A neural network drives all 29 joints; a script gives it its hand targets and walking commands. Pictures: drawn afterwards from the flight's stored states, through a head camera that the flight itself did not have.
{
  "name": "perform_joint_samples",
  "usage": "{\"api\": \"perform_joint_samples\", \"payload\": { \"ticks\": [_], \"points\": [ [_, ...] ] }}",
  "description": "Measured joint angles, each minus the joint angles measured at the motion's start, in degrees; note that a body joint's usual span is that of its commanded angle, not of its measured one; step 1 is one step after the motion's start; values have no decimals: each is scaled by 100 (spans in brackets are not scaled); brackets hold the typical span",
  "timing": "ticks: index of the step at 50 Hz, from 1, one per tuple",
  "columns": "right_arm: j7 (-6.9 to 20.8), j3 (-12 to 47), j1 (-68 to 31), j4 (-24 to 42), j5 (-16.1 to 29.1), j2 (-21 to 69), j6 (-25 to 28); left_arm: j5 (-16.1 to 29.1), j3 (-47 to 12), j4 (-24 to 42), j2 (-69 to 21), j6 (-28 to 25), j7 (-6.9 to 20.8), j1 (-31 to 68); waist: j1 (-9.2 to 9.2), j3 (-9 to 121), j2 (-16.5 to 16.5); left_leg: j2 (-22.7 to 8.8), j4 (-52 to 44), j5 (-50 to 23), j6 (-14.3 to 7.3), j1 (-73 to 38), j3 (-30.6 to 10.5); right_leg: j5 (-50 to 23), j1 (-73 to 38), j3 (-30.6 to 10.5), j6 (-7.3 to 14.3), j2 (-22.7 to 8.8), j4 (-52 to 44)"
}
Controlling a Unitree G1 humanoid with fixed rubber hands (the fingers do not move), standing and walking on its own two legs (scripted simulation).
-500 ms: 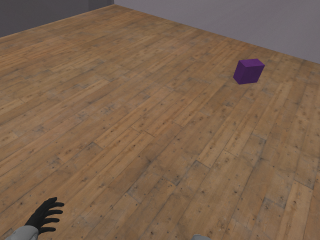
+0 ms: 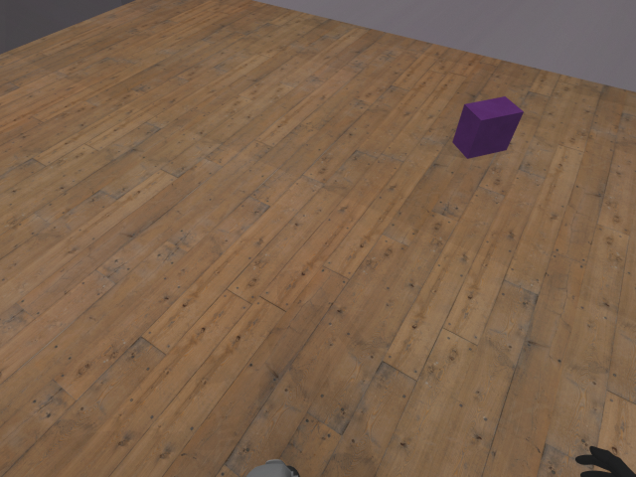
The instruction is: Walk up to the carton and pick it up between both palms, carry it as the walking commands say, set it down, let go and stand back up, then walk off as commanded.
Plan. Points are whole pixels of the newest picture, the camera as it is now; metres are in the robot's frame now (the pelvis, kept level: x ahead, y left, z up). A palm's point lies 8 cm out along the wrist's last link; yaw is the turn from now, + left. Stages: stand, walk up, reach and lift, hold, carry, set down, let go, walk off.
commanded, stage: walk up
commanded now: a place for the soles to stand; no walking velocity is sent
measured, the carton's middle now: (486, 127) +1.77 -0.68 -0.65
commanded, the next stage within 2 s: none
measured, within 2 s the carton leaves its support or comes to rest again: neither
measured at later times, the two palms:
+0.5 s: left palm (251, 212) +0.55 +0.19 -0.04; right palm out of the picture +0.25 -0.44 -0.08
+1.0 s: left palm (291, 154) +0.78 +0.15 -0.08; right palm out of the picture +0.51 -0.49 -0.03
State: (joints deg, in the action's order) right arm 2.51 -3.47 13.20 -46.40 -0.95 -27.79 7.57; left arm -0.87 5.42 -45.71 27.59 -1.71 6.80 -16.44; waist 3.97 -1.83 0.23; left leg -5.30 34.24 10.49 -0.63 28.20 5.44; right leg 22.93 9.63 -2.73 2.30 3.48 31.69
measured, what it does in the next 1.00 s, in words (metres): walks ahead, turning right: left foot, then right foot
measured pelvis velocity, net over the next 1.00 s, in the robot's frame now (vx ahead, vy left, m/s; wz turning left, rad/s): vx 0.56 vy -0.13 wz -0.34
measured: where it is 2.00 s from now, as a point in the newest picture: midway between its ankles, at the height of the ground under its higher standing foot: (434, 263)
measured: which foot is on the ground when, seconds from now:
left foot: up 0.00-0.00, down 0.02-0.42, up 0.44-0.76, down 0.78-1.00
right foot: down 0.00-0.02, up 0.04-0.38, down 0.40-0.78, up 0.80-1.00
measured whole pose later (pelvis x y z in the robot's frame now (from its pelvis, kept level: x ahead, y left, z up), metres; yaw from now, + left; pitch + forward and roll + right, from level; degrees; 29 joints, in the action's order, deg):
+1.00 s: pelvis +0.56 -0.13 +0.01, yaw -19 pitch +0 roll +1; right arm 2.5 -5.2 17.5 -44.2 -0.1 -29.4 7.7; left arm -0.9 4.2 -46.5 28.7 -3.3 5.7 -12.1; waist -1.5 -1.6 -4.8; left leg -4.0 29.5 14.9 -1.3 13.7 10.8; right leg 16.5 31.5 0.7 0.4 -5.8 50.8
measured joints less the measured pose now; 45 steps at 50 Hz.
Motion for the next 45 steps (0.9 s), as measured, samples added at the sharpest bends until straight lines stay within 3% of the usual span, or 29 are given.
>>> {"api": "perform_joint_samples", "payload": {
  "ticks": [2,4,6,9,13,16,19,21,23,25,27,31,37,40,43,45],
  "points": [
    [-61,-84,-61,118,-40,-56,98,20,-10,-44,43,-35,-37,-164,-11,48,-123,69,80,-232,-128,-119,106,353,325,-127,45,-25,1113],
    [-105,-106,-94,202,18,-44,122,0,-62,-108,56,-43,-95,-147,-65,65,-312,59,312,144,-119,-294,324,2,964,-186,-10,-84,2511],
    [-130,-116,-67,237,46,-40,111,-3,-102,-163,87,-60,-81,-31,-148,94,-451,38,142,415,-78,-683,515,-361,1485,-53,-102,-273,3127],
    [-123,-139,51,227,47,-120,120,0,-89,-194,112,-58,19,255,-299,134,-520,0,-376,472,8,-1325,759,-569,1990,159,-222,-640,2652],
    [-85,-220,312,166,49,-309,121,18,-70,-167,157,-41,165,800,-558,81,-442,-66,-914,616,137,-2079,964,-1127,2234,310,-245,-921,1264],
    [-76,-264,535,84,35,-424,57,27,-69,-111,179,-39,235,1238,-736,46,-344,-150,-1088,850,308,-2558,1069,-1491,2116,455,-161,-919,419],
    [-107,-283,765,1,22,-499,-32,38,-71,-9,192,-37,212,1572,-869,68,-200,-356,-818,1302,436,-2848,1101,-1385,1780,648,-1,-715,40],
    [-129,-255,835,-48,44,-447,-103,48,-14,127,240,-104,98,1696,-843,12,-134,-640,482,1531,197,-2473,874,-1661,1666,695,125,-543,175],
    [-150,-164,740,-31,141,-300,-153,117,25,238,211,-144,-52,1589,-767,-45,-80,-566,2251,1400,7,-1604,120,-1317,1647,679,88,-431,501],
    [-142,-70,627,6,171,-184,-148,145,-13,250,107,-155,-162,1325,-679,-82,40,-472,3034,1075,-38,-889,-261,-1082,1359,663,79,-323,336],
    [-107,-6,549,32,143,-81,-135,131,-59,219,20,-184,-225,1008,-558,-80,129,-477,2929,864,-17,-350,-343,-1041,1054,633,75,-244,70],
    [32,21,438,3,71,55,-182,56,-89,173,-30,-256,-232,383,-293,-38,180,-463,1755,616,49,292,-262,-798,544,571,125,-157,-231],
    [184,-92,129,-26,43,104,-157,48,-84,84,113,-257,-215,-247,-65,43,10,-134,123,-311,-26,206,-14,-128,-175,509,-12,-199,-252],
    [112,-205,24,130,5,-54,-28,54,-113,50,143,-264,-264,-386,-94,82,-131,62,20,-268,-208,-118,76,466,146,349,24,-321,1128],
    [22,-212,7,246,97,-41,-10,46,-180,-5,146,-228,-331,-214,-223,48,-388,119,352,187,-175,-322,265,58,1084,63,12,-347,3018],
    [-10,-187,96,254,106,-34,-20,34,-192,-32,148,-221,-299,-39,-296,62,-506,137,133,308,-126,-658,375,-194,1556,119,-51,-513,3201]
  ]
}}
